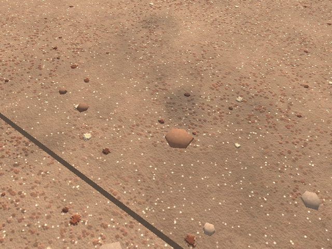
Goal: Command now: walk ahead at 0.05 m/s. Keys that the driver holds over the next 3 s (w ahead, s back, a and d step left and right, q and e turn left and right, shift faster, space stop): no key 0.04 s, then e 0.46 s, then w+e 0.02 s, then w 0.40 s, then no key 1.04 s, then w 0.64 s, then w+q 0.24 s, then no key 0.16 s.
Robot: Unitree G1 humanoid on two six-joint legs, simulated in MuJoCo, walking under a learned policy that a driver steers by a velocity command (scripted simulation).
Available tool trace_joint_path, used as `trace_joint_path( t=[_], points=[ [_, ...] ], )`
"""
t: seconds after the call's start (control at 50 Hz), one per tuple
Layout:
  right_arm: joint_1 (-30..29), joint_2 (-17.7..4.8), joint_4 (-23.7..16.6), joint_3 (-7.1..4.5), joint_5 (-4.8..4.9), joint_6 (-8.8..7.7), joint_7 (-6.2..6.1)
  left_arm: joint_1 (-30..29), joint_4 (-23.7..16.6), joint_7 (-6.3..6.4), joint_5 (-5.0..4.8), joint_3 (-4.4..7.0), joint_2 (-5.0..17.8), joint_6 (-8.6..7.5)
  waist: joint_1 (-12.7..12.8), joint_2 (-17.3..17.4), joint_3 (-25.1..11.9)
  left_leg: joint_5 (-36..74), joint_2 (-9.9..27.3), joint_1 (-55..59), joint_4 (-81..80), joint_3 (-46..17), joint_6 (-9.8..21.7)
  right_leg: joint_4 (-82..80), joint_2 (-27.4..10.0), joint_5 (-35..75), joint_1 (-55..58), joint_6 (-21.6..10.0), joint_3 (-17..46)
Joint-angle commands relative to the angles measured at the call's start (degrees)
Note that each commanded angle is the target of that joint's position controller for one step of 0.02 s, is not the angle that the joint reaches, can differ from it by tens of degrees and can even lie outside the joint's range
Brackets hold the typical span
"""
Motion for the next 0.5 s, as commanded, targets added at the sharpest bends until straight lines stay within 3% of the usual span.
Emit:
trace_joint_path(
  t=[0.02,0.06,0.14,0.18,0.22,0.24,0.26,0.3,0.34,0.38,0.4,0.42,0.44,0.46,0.48,0.5],
  points=[
    [-0.84,-7.55,-1.85,-1.76,0.25,-1.06,0.30,3.45,-0.50,0.72,-0.09,1.51,7.05,1.24,0.20,5.55,-5.01,20.33,5.63,11.59,-2.78,-6.87,4.80,-3.88,-2.59,9.45,-4.12,-0.30,2.20],
    [-0.81,-7.01,-0.80,-1.69,0.25,-1.32,0.06,3.27,0.37,0.78,-0.44,1.44,6.64,1.23,-0.20,4.20,-5.98,24.71,5.27,14.19,-1.32,-5.68,4.78,-3.82,-3.05,13.05,-3.91,-0.30,2.81],
    [-0.06,-10.77,0.14,-3.36,0.32,-0.42,-1.93,-0.59,-1.32,1.16,-1.39,2.15,7.94,1.54,-1.71,3.59,-7.28,29.88,7.97,18.91,-0.14,-5.98,7.36,2.10,-1.79,15.41,-8.40,-0.37,3.21],
    [1.87,-11.24,0.82,-3.83,0.27,0.43,-2.84,-0.79,-2.12,1.37,-1.46,2.29,6.84,2.14,-2.18,6.04,-8.36,30.47,13.09,20.13,-2.73,-9.81,10.58,8.43,-0.62,9.29,-11.59,0.40,2.50],
    [1.87,-11.60,0.74,-4.02,-0.04,0.83,-3.61,-0.91,-2.71,1.34,-1.45,2.73,6.37,3.18,-2.98,11.28,-8.43,28.91,20.73,18.41,-7.72,-15.70,15.54,22.82,0.40,-12.21,-14.89,1.29,1.29],
    [2.03,-11.99,0.38,-4.06,-0.56,0.57,-3.84,-1.59,-3.15,1.24,-1.64,3.29,7.40,3.74,-4.08,10.52,-7.79,26.67,23.77,16.23,-10.49,-17.49,17.86,33.46,-0.90,-19.21,-17.27,1.73,3.02],
    [-0.99,-12.14,-0.13,-4.01,-0.51,0.29,-3.99,-0.88,-3.26,1.19,-2.14,3.66,7.30,4.25,-2.21,8.23,-6.45,20.40,23.16,12.74,-11.90,-15.10,16.83,35.89,-2.98,-18.39,-17.33,1.66,4.59],
    [-8.68,-11.79,-1.16,-4.03,0.29,-0.05,-3.93,1.83,-2.71,1.23,-2.17,3.70,6.38,5.01,1.24,8.24,-3.71,9.13,18.30,5.25,-13.98,-7.36,11.55,26.63,-4.90,-12.13,-11.85,1.06,3.83],
    [-10.20,-12.05,-0.55,-4.21,0.78,0.52,-3.52,4.20,-2.14,0.54,-1.48,4.03,6.57,5.01,2.30,9.38,-4.27,7.58,15.72,2.53,-12.94,-2.00,9.57,18.24,-3.70,-4.36,-5.05,0.48,0.75],
    [-10.07,-11.29,0.37,-4.08,2.05,1.28,-3.25,8.71,-0.86,-0.53,-1.14,4.81,7.21,5.03,4.13,7.52,-4.97,1.43,13.97,1.36,-7.48,2.50,6.55,5.74,-0.86,5.23,1.31,-1.61,-2.75],
    [-7.35,-8.99,1.72,-3.73,2.23,1.88,-3.02,9.55,-0.64,-0.89,-0.86,5.23,7.80,4.93,3.76,1.73,-3.06,-6.60,11.02,-3.03,0.94,6.16,2.84,-0.40,-0.81,7.47,3.98,-3.95,0.59],
    [-4.38,-6.00,1.47,-2.99,0.56,2.60,-2.67,8.67,-3.15,0.03,-0.64,6.45,14.30,4.61,1.59,-16.24,0.31,-23.85,3.40,-16.78,19.18,11.35,-3.57,-10.01,-15.59,16.59,5.49,-10.63,23.78],
    [-11.95,-7.00,-2.37,-3.37,0.20,2.24,-3.10,6.90,-5.85,-0.39,2.03,6.17,18.29,2.98,2.91,-15.85,0.41,-29.71,-1.53,-18.21,29.17,0.15,-3.64,-15.18,-22.09,16.45,-4.87,-19.33,36.75],
    [-13.18,-8.75,-3.02,-3.88,0.86,2.09,-3.46,3.34,-6.77,-0.34,2.72,6.20,17.48,1.26,1.44,-10.43,1.48,-24.71,-0.34,-18.04,33.43,-3.35,-2.48,-16.85,-19.89,7.62,-6.71,-18.13,33.89],
    [-11.26,-10.46,-2.05,-4.55,1.10,1.81,-3.67,-0.04,-7.40,0.13,1.20,6.04,16.29,0.22,-0.63,-8.40,2.83,-18.02,0.76,-18.29,32.97,-4.28,-1.60,-16.63,-16.51,2.41,-6.50,-13.99,29.02],
    [-9.24,-11.47,-0.25,-5.14,0.63,1.70,-4.12,-2.64,-8.09,0.54,-0.09,5.61,14.26,-0.01,-1.64,-6.15,2.74,-13.88,1.49,-18.15,32.83,-4.38,-1.66,-15.54,-14.37,0.83,-5.34,-10.82,26.10]
  ],
)
Next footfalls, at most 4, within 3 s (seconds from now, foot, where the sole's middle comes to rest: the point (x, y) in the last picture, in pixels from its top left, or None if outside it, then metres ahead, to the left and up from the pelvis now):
1.02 left None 0.25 0.04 -0.77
1.40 right None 0.23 -0.20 -0.77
2.76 left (201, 198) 0.72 -0.12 -0.77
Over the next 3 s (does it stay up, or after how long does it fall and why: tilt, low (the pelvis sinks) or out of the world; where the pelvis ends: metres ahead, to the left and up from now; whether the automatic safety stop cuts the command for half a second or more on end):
stays up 0.62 -0.18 0.01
